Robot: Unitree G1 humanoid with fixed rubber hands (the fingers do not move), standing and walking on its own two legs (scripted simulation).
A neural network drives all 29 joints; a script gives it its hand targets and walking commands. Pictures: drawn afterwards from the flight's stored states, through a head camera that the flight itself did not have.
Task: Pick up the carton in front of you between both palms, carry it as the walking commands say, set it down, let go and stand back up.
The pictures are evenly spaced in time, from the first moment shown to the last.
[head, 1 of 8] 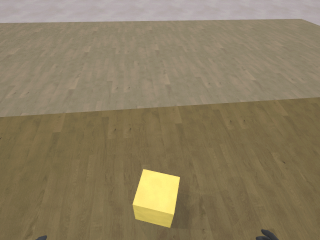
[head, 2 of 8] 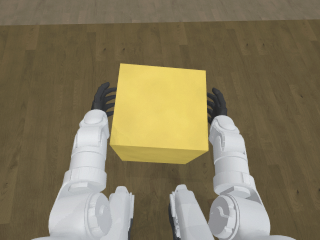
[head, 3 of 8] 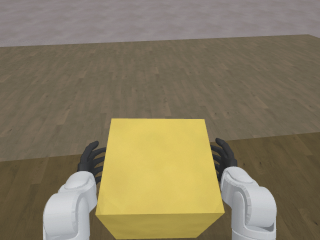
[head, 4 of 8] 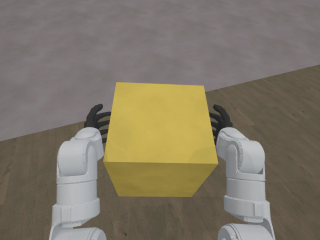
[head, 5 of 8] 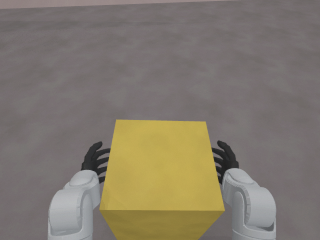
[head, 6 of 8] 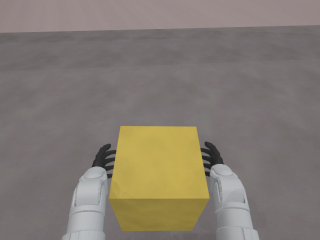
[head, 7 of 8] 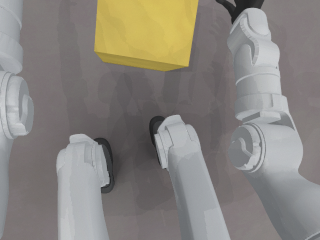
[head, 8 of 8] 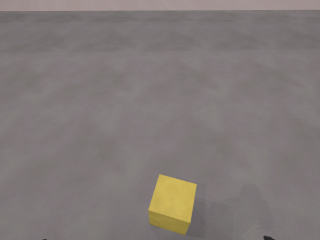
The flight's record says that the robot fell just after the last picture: no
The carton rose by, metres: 0.70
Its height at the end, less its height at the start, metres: -0.40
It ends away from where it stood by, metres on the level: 6.74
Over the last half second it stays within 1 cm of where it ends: yes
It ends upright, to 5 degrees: yes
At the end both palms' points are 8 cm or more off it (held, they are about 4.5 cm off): yes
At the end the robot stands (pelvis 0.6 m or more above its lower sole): yes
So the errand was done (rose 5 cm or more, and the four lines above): yes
